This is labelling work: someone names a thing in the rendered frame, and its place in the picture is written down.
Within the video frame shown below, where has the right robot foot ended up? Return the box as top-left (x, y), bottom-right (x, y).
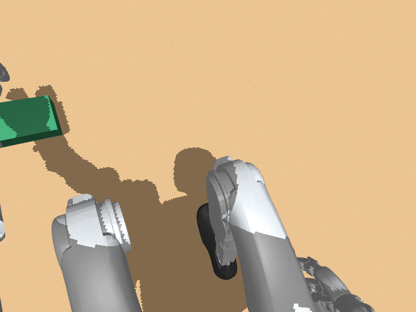
top-left (197, 203), bottom-right (237, 280)

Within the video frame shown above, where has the right robot hand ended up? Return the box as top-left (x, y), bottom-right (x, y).
top-left (297, 257), bottom-right (351, 312)

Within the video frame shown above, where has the carton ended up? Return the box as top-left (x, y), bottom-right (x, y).
top-left (0, 96), bottom-right (62, 148)

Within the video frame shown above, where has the right robot arm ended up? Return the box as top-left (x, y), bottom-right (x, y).
top-left (333, 294), bottom-right (375, 312)

